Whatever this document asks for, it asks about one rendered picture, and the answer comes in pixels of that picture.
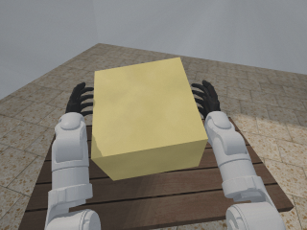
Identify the robot left hand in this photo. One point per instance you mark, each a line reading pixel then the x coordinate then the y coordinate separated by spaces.
pixel 75 101

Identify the table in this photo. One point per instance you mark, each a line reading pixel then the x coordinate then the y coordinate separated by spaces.
pixel 153 201

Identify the right robot upper arm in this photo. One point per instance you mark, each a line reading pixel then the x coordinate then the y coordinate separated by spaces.
pixel 258 215

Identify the robot right forearm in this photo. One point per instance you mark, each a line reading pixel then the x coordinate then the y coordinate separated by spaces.
pixel 240 180

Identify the robot left forearm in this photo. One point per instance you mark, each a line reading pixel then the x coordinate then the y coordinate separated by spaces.
pixel 70 162

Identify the carton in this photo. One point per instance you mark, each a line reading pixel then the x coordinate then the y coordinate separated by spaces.
pixel 145 120

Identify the left robot upper arm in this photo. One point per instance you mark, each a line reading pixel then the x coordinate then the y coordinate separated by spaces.
pixel 86 219

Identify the robot right hand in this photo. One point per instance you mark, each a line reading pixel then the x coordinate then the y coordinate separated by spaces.
pixel 209 100

